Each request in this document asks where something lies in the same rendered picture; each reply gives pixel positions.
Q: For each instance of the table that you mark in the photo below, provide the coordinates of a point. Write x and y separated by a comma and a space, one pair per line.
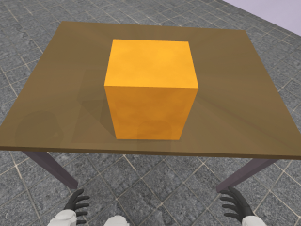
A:
237, 111

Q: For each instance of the right robot hand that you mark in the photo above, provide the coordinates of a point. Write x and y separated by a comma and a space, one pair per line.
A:
241, 207

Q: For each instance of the robot left forearm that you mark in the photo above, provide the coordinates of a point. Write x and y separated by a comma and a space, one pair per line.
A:
64, 218

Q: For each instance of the carton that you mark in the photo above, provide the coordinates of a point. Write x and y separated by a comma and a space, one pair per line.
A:
150, 87

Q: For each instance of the left robot hand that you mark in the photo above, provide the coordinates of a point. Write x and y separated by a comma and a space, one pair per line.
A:
72, 205

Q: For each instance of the robot left thigh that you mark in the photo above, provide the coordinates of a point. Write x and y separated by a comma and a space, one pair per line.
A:
116, 221

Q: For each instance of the robot right forearm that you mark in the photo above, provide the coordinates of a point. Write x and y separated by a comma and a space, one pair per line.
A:
252, 221

